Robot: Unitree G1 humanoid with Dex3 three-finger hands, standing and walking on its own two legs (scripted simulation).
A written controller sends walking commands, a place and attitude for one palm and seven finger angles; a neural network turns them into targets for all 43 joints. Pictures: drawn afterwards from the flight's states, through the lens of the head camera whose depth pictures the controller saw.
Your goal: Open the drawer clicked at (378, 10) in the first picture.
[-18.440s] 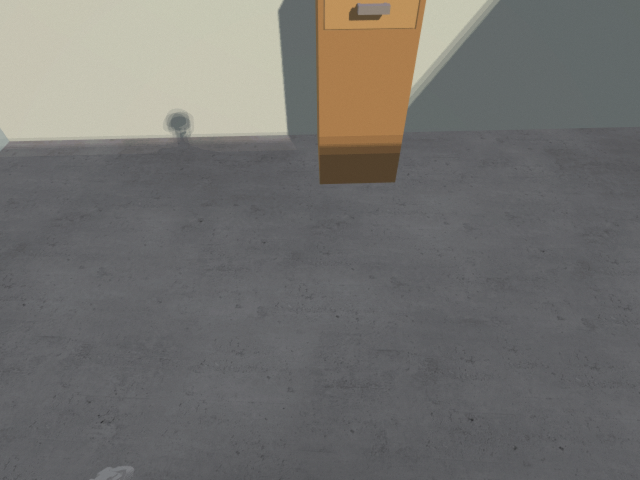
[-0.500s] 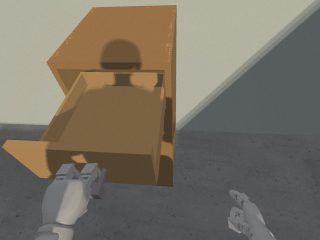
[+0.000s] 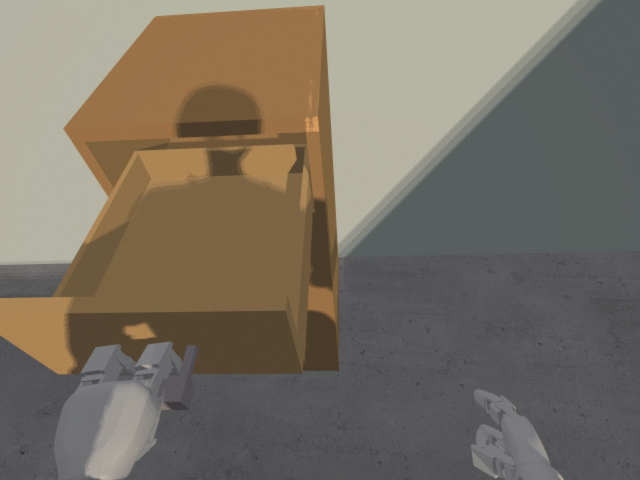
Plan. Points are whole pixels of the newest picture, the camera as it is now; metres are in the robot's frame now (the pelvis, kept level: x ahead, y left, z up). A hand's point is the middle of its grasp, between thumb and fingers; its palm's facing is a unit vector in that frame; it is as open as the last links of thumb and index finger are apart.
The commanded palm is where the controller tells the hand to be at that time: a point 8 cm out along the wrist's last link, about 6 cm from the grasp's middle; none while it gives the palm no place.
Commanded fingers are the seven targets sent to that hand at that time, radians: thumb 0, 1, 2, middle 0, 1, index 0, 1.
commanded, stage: open the thumb to release the handle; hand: left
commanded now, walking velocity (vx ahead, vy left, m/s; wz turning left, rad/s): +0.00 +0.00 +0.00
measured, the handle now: (145, 372) +0.22 +0.22 +0.06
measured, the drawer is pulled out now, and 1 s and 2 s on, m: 0.30 0.30 0.29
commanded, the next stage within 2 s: lift the hand off the handle in 0.52 s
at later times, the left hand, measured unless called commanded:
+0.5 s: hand (142, 422) +0.17 +0.21 +0.05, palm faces +0.04 -0.09 -1.00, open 11.8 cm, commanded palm +0.15 +0.22 +0.10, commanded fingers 0.00 -0.50 0.30 -0.30 -1.20 -0.30 -1.20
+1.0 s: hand (144, 415) +0.18 +0.22 +0.04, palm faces +0.06 -0.08 -0.99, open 13.6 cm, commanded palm +0.16 +0.22 +0.11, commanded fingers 0.00 -0.50 0.30 -0.30 -1.20 -0.30 -1.20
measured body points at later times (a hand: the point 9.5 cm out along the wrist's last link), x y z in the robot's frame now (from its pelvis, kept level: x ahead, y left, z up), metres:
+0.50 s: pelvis -0.02 -0.01 +0.01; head -0.01 -0.05 +0.46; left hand +0.16 +0.22 +0.10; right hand +0.22 -0.20 -0.09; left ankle -0.06 +0.13 -0.71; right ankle +0.02 -0.12 -0.71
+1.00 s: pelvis -0.04 -0.01 +0.01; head -0.02 -0.05 +0.46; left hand +0.17 +0.22 +0.10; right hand +0.18 -0.20 -0.10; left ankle -0.06 +0.13 -0.71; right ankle +0.02 -0.12 -0.71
